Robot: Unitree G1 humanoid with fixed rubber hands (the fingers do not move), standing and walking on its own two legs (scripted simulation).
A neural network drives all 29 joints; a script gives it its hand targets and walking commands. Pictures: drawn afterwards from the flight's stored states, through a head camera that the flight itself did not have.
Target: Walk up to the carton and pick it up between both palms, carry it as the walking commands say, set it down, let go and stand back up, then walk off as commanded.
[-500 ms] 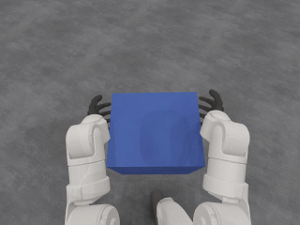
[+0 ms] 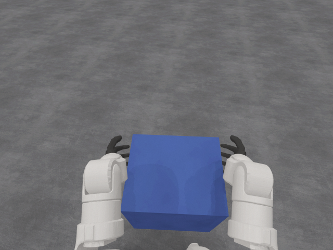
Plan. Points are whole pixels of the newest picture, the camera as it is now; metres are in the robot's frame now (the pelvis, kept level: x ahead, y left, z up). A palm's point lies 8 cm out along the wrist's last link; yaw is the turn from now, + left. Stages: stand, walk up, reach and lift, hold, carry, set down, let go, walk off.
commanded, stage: carry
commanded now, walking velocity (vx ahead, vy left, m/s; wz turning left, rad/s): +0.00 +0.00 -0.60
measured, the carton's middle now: (173, 186) +0.30 -0.02 -0.01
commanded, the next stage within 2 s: none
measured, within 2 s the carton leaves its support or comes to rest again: neither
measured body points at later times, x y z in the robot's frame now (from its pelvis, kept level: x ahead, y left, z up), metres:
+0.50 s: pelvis -0.09 -0.06 -0.01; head -0.05 -0.08 +0.44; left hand +0.26 -0.05 +0.05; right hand +0.15 -0.31 +0.05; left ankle -0.04 +0.06 -0.70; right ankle -0.05 -0.17 -0.73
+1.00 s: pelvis -0.18 -0.05 -0.01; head -0.16 -0.08 +0.44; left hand +0.16 -0.12 +0.06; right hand -0.01 -0.36 +0.05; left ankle -0.10 +0.05 -0.70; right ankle -0.20 -0.17 -0.73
